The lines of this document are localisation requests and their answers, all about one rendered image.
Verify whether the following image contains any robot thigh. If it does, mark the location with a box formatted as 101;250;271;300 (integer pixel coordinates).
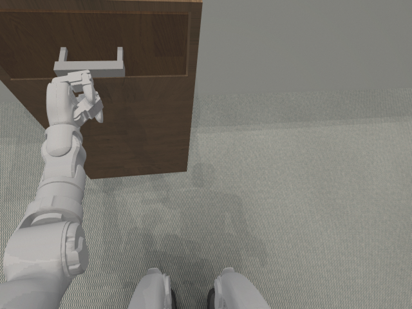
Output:
127;273;172;309
214;272;271;309

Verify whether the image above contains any handle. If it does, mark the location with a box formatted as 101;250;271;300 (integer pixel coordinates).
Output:
53;47;125;78

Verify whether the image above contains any right robot thigh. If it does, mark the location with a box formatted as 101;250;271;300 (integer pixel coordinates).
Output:
214;272;271;309

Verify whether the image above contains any robot left upper arm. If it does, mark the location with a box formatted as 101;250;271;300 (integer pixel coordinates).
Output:
0;221;89;309

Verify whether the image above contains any left robot thigh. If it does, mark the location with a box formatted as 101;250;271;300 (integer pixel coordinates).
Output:
127;273;172;309

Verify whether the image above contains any left robot forearm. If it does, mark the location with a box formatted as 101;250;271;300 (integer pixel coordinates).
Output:
3;124;86;281

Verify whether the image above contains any cabinet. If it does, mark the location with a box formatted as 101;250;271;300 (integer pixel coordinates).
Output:
0;0;203;179

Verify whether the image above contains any drawer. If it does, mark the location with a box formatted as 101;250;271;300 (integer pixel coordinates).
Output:
0;8;189;79

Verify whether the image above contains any robot left hand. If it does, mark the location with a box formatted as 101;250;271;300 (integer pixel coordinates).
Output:
46;70;104;131

